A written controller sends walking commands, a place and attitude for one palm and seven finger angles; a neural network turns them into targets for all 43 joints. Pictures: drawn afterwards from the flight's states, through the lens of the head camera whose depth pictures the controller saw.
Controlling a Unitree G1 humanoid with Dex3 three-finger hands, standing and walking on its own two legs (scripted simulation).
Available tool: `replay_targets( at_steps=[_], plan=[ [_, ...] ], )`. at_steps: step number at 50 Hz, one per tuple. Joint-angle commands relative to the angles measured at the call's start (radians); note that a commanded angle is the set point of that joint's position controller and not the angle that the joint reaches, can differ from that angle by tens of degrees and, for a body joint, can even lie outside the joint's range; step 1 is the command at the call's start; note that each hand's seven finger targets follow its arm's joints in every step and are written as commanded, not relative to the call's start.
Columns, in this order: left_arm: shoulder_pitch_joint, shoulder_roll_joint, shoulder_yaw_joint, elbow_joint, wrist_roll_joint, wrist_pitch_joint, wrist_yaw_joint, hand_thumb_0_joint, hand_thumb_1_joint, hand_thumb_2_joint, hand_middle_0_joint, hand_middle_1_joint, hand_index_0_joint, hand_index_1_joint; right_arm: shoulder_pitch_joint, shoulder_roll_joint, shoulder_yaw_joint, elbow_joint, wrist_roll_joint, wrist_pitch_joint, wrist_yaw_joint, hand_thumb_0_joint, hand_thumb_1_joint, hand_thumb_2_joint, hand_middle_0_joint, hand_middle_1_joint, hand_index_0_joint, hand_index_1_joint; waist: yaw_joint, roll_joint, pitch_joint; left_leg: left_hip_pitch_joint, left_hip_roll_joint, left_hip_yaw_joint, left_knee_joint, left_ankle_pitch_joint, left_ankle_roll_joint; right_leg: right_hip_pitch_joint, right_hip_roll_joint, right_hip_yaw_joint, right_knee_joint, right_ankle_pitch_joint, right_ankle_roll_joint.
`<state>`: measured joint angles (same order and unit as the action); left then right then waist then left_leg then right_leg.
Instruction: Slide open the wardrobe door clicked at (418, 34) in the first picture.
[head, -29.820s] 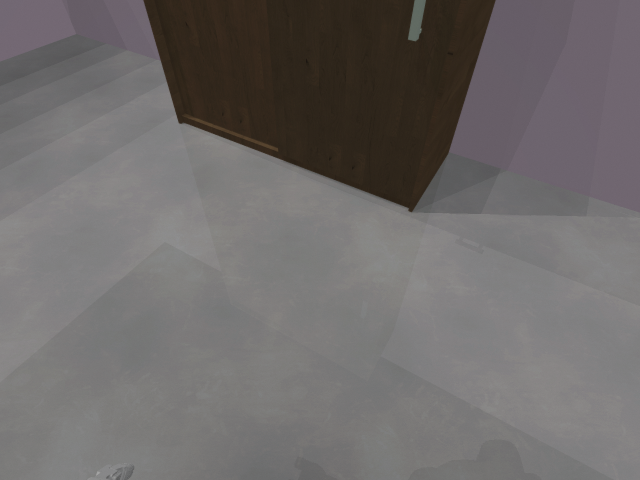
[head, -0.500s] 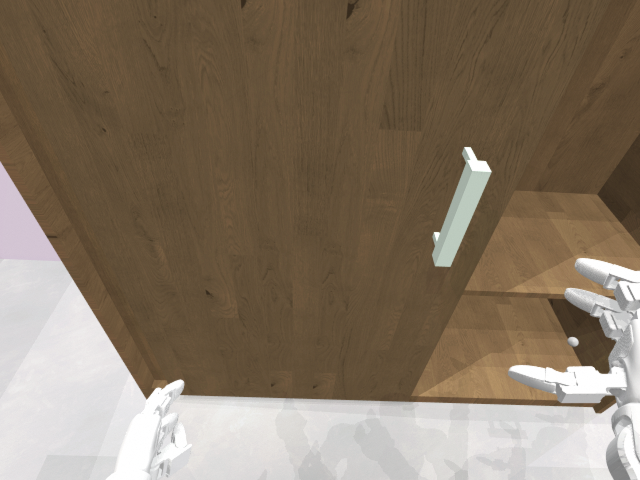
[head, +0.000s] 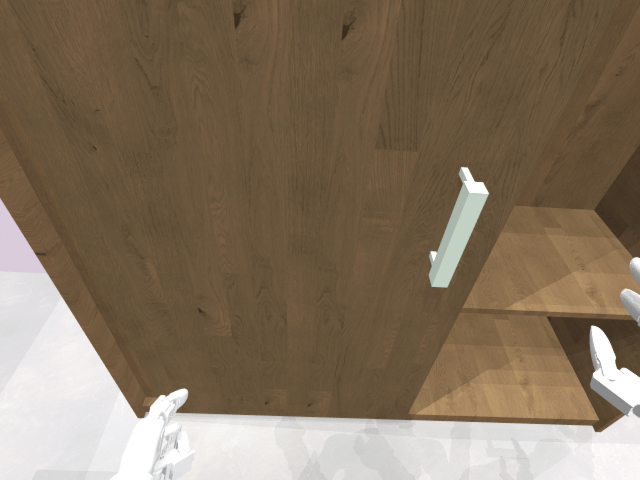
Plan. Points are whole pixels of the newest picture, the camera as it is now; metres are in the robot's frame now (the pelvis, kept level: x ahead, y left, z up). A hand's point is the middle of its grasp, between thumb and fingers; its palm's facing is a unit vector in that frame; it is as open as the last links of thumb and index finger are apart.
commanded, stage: draw the hand back to the body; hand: right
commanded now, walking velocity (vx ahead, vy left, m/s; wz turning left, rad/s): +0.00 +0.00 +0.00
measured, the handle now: (451, 229) +0.46 -0.22 +0.08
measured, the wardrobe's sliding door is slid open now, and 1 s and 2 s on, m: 0.63 0.63 0.63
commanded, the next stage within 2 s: step back with the hand held close in 0.36 s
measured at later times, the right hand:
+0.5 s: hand (615, 382) +0.17 -0.26 +0.16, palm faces +0.46 +0.82 -0.35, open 7.4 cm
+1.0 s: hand out of the picture +0.14 -0.30 +0.16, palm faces +0.41 +0.79 -0.46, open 7.4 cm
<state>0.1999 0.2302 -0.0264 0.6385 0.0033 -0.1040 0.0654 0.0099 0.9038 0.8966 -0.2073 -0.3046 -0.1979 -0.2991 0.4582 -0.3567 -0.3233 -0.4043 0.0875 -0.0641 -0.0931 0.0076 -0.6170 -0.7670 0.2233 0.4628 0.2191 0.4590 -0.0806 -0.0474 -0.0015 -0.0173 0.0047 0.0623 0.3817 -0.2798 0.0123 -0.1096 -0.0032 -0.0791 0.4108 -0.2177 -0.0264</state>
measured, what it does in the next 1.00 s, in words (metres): shifts its weight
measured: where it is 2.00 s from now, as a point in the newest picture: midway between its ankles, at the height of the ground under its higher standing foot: outside the picture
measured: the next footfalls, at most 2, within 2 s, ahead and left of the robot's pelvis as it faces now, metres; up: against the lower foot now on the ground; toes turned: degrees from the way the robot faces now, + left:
left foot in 1.56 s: -0.14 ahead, +0.10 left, +0.00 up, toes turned -4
left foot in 1.94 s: -0.23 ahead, +0.00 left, +0.00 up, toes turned +4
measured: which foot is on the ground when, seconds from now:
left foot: down 0.00-1.00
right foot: down 0.00-1.00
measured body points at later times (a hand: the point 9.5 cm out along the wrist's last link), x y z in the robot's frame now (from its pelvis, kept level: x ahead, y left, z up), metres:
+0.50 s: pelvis -0.01 +0.01 +0.00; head -0.05 +0.02 +0.45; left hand +0.18 +0.22 -0.08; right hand +0.14 -0.30 +0.18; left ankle -0.04 +0.11 -0.74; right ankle +0.01 -0.10 -0.74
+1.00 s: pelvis -0.07 -0.03 -0.01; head -0.06 -0.05 +0.44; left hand +0.11 +0.21 -0.07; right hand +0.11 -0.34 +0.18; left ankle -0.04 +0.11 -0.74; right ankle +0.01 -0.10 -0.74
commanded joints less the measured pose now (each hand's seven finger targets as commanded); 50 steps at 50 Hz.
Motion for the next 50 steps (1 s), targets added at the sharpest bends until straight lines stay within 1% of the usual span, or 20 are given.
replay_targets(
  at_steps=[1,4,13,14,17,19,20,23,24,25,26,27,28,31,34,36,37,41,48,50],
  plan=[
    [-0.136,0.103,0.036,-0.160,0.003,-0.054,0.010,0.000,0.900,0.900,-0.200,-0.300,-0.200,-0.300,-0.086,-0.168,-0.112,-0.211,-0.001,-0.060,-0.014,0.000,-0.900,-0.900,0.200,0.300,0.200,0.300,0.006,-0.003,-0.035,-0.113,0.000,-0.030,-0.060,0.262,0.002,0.073,-0.026,0.067,-0.044,0.254,-0.002],
    [-0.140,0.108,0.040,-0.157,0.001,-0.052,0.016,0.000,0.900,0.900,-0.200,-0.300,-0.200,-0.300,-0.095,-0.170,-0.113,-0.193,0.001,-0.060,-0.015,0.000,-0.900,-0.900,0.200,0.300,0.200,0.300,0.007,0.022,-0.015,-0.122,-0.001,-0.032,-0.082,0.214,0.002,0.065,-0.024,0.064,-0.052,0.190,-0.006],
    [-0.149,0.100,0.037,-0.154,0.006,-0.059,0.021,0.000,0.900,0.900,-0.200,-0.300,-0.200,-0.300,-0.107,-0.185,-0.125,-0.219,-0.003,-0.072,-0.022,0.000,-0.900,-0.900,0.200,0.300,0.200,0.300,0.000,-0.026,-0.041,-0.106,0.005,-0.041,-0.089,0.223,0.003,0.078,-0.014,0.059,-0.048,0.186,-0.010],
    [-0.150,0.103,0.039,-0.152,0.006,-0.060,0.021,0.000,0.900,0.900,-0.200,-0.300,-0.200,-0.300,-0.096,-0.189,-0.130,-0.212,0.000,-0.072,-0.021,0.000,-0.900,-0.900,0.200,0.300,0.200,0.300,-0.001,0.002,-0.042,-0.099,0.003,-0.040,-0.097,0.220,0.003,0.076,-0.015,0.063,-0.050,0.182,-0.010],
    [-0.155,0.098,0.037,-0.150,0.005,-0.058,0.022,0.000,0.900,0.900,-0.200,-0.300,-0.200,-0.300,-0.106,-0.173,-0.119,-0.201,0.001,-0.073,-0.018,0.000,-0.900,-0.900,0.200,0.300,0.200,0.300,0.004,-0.010,-0.005,-0.118,0.003,-0.041,-0.105,0.188,0.001,0.067,-0.017,0.060,-0.056,0.153,-0.008],
    [-0.157,0.101,0.041,-0.149,0.004,-0.059,0.022,0.000,0.900,0.900,-0.200,-0.300,-0.200,-0.300,-0.103,-0.184,-0.126,-0.201,0.003,-0.076,-0.018,0.000,-0.900,-0.900,0.200,0.300,0.200,0.300,0.002,0.004,-0.009,-0.116,0.002,-0.045,-0.119,0.175,0.002,0.071,-0.016,0.060,-0.058,0.145,-0.010],
    [-0.154,0.099,0.040,-0.149,0.004,-0.060,0.022,0.000,0.900,0.900,-0.200,-0.300,-0.200,-0.300,-0.096,-0.176,-0.124,-0.198,0.003,-0.078,-0.018,0.000,-0.900,-0.900,0.200,0.300,0.200,0.300,0.002,-0.029,-0.013,-0.109,0.007,-0.046,-0.112,0.172,0.002,0.070,-0.016,0.058,-0.060,0.141,-0.009],
    [-0.158,0.099,0.041,-0.150,0.004,-0.059,0.022,0.000,0.900,0.900,-0.200,-0.300,-0.200,-0.300,-0.104,-0.175,-0.120,-0.202,0.003,-0.082,-0.017,0.000,-0.900,-0.900,0.200,0.300,0.200,0.300,0.001,-0.009,-0.016,-0.115,0.003,-0.043,-0.112,0.164,0.001,0.076,-0.016,0.062,-0.065,0.136,-0.009],
    [-0.154,0.105,0.042,-0.140,0.002,-0.060,0.026,0.000,0.900,0.900,-0.200,-0.300,-0.200,-0.300,-0.164,-0.203,-0.139,-0.188,0.001,-0.080,-0.022,0.000,-0.900,-0.900,0.200,0.300,0.200,0.300,0.009,-0.012,-0.018,-0.112,0.002,-0.045,-0.119,0.167,0.002,0.076,-0.014,0.059,-0.065,0.136,-0.009],
    [-0.167,0.127,0.045,-0.183,-0.005,-0.034,0.022,0.000,0.900,0.900,-0.200,-0.300,-0.200,-0.300,-0.260,-0.311,-0.244,-0.243,-0.009,-0.115,-0.032,0.000,-0.900,-0.900,0.200,0.300,0.200,0.300,0.040,0.013,0.056,-0.228,0.058,-0.133,-0.175,0.198,-0.009,-0.007,-0.039,0.076,-0.010,0.074,-0.028],
    [-0.156,0.106,0.042,-0.167,0.000,-0.017,0.023,0.000,0.900,0.900,-0.200,-0.300,-0.200,-0.300,-0.163,-0.227,-0.177,-0.165,-0.011,-0.120,-0.024,0.000,-0.900,-0.900,0.200,0.300,0.200,0.300,0.046,0.065,0.041,-0.237,0.087,-0.140,-0.173,0.219,-0.008,-0.016,-0.034,0.082,0.021,0.073,-0.030],
    [-0.148,0.105,0.043,-0.175,0.000,-0.004,0.019,0.000,0.900,0.900,-0.200,-0.300,-0.200,-0.300,-0.109,-0.197,-0.152,-0.142,-0.017,-0.120,-0.021,0.000,-0.900,-0.900,0.200,0.300,0.200,0.300,0.044,0.099,0.017,-0.240,0.097,-0.142,-0.163,0.238,-0.012,-0.019,-0.034,0.078,0.038,0.086,-0.029],
    [-0.143,0.108,0.046,-0.183,-0.001,0.006,0.016,0.000,0.900,0.900,-0.200,-0.300,-0.200,-0.300,-0.090,-0.183,-0.135,-0.148,-0.019,-0.124,-0.019,0.000,-0.900,-0.900,0.200,0.300,0.200,0.300,0.045,0.087,-0.009,-0.234,0.105,-0.139,-0.149,0.259,-0.015,-0.023,-0.035,0.072,0.048,0.102,-0.028],
    [-0.131,0.115,0.057,-0.206,-0.004,0.027,0.020,0.000,0.900,0.900,-0.200,-0.300,-0.200,-0.300,-0.046,-0.198,-0.148,-0.206,-0.021,-0.138,-0.025,0.000,-0.900,-0.900,0.200,0.300,0.200,0.300,0.049,0.011,-0.114,-0.182,0.089,-0.106,-0.072,0.378,-0.021,0.008,-0.050,0.071,0.029,0.235,-0.027],
    [-0.135,0.121,0.060,-0.230,-0.005,0.043,0.026,0.000,0.900,0.900,-0.200,-0.300,-0.200,-0.300,-0.002,-0.237,-0.189,-0.246,-0.017,-0.144,-0.034,0.000,-0.900,-0.900,0.200,0.300,0.200,0.300,0.048,-0.005,-0.146,-0.166,0.066,-0.091,-0.030,0.390,-0.021,0.000,-0.063,0.085,0.016,0.323,-0.028],
    [-0.126,0.117,0.062,-0.244,-0.009,0.055,0.028,0.000,0.900,0.900,-0.200,-0.300,-0.200,-0.300,0.028,-0.239,-0.198,-0.250,-0.014,-0.145,-0.036,0.000,-0.900,-0.900,0.200,0.300,0.200,0.300,0.048,0.023,-0.150,-0.159,0.057,-0.089,-0.011,0.381,-0.022,-0.022,-0.075,0.092,0.009,0.330,-0.029],
    [-0.123,0.117,0.064,-0.249,-0.009,0.060,0.029,0.000,0.900,0.900,-0.200,-0.300,-0.200,-0.300,0.037,-0.251,-0.211,-0.254,-0.013,-0.147,-0.038,0.000,-0.900,-0.900,0.200,0.300,0.200,0.300,0.049,0.035,-0.146,-0.156,0.054,-0.090,-0.008,0.375,-0.024,-0.043,-0.077,0.094,0.007,0.316,-0.029],
    [-0.113,0.124,0.069,-0.262,-0.013,0.057,0.031,0.000,0.900,0.900,-0.200,-0.300,-0.200,-0.300,0.048,-0.253,-0.220,-0.276,-0.014,-0.164,-0.043,0.000,-0.900,-0.900,0.200,0.300,0.200,0.300,0.052,-0.012,-0.138,-0.142,0.031,-0.081,0.029,0.282,-0.023,-0.108,-0.098,0.122,-0.036,0.223,-0.035],
    [-0.098,0.146,0.075,-0.266,-0.015,0.011,0.032,0.000,0.900,0.900,-0.200,-0.300,-0.200,-0.300,0.016,-0.226,-0.226,-0.273,-0.045,-0.201,-0.048,0.000,-0.900,-0.900,0.200,0.300,0.200,0.300,0.054,-0.095,-0.068,0.012,-0.014,-0.078,0.185,0.106,-0.025,-0.483,-0.167,0.239,-0.194,-0.370,-0.084],
    [-0.093,0.143,0.077,-0.261,-0.014,-0.007,0.033,0.000,0.900,0.900,-0.200,-0.300,-0.200,-0.300,0.004,-0.225,-0.231,-0.282,-0.055,-0.213,-0.049,0.000,-0.900,-0.900,0.200,0.300,0.200,0.300,0.052,-0.098,-0.067,0.035,-0.024,-0.072,0.227,0.087,-0.026,-0.535,-0.185,0.264,-0.213,-0.442,-0.094]
  ],
)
